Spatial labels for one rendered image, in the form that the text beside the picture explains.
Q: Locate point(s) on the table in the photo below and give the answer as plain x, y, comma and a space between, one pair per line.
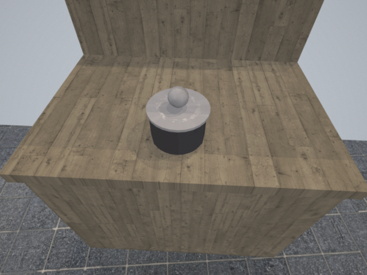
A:
271, 163

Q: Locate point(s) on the lid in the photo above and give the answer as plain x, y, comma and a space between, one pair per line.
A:
169, 118

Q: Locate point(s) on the pot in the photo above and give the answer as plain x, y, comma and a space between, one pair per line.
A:
177, 143

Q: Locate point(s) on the knob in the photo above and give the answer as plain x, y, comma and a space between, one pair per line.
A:
178, 96

